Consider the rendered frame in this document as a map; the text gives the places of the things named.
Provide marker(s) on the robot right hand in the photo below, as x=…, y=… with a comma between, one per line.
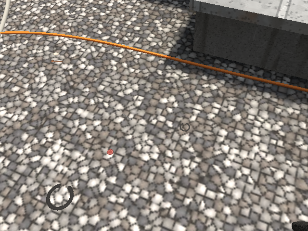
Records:
x=300, y=226

